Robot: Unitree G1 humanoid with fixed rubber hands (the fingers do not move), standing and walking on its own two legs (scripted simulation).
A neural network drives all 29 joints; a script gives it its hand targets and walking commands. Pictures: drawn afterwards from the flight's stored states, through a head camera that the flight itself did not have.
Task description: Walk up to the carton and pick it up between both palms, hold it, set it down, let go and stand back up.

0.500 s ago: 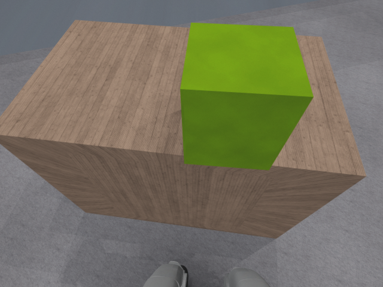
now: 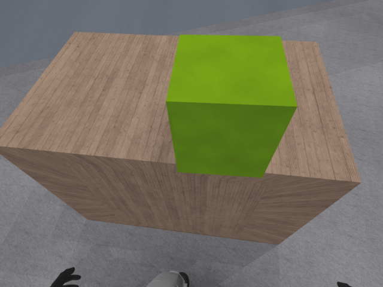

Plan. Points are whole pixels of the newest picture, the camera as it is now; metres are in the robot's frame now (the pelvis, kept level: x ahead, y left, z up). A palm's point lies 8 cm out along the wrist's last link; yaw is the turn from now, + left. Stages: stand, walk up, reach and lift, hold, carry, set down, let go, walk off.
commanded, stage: walk up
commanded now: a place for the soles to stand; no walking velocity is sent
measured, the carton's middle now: (223, 111) +0.46 -0.04 +0.07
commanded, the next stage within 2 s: reach and lift in 1.04 s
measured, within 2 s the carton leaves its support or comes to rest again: neither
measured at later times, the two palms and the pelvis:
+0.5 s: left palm out of the picture +0.09 +0.32 -0.10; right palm out of the picture +0.08 -0.31 -0.10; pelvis +0.01 +0.00 +0.00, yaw +0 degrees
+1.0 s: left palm out of the picture +0.08 +0.31 -0.10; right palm out of the picture +0.07 -0.32 -0.10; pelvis +0.00 -0.01 +0.00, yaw -1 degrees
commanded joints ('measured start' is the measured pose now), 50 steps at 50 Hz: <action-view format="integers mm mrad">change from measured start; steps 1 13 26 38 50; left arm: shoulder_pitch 26 -31 29 32 27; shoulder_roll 169 166 185 184 188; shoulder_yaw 42 40 63 64 65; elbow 1 1 -42 -58 -55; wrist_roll -11 -7 1 6 8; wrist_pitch -28 -26 15 15 16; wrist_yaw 8 3 -4 -10 -12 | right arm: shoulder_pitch -92 -113 -70 -68 -64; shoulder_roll -158 -161 -216 -213 -213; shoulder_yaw -36 -36 -57 -58 -59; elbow -11 -7 -19 -25 -25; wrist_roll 45 37 37 38 38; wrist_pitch -38 -40 -40 -37 -36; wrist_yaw -17 -16 -36 -36 -38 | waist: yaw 3 -2 4 -6 -6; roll -20 -5 -14 -25 -28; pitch -224 -211 -211 -171 -168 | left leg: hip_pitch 184 188 143 129 123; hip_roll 155 161 220 179 172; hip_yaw -106 -121 -193 -127 -113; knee -67 -132 -117 -80 -72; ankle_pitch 222 110 106 72 71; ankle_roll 55 39 84 66 65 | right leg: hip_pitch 54 54 49 22 21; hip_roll -120 -121 -78 -92 -95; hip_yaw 100 108 75 92 99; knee -137 -185 -95 -126 -132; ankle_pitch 250 153 122 147 161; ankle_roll -40 -43 -61 -74 -76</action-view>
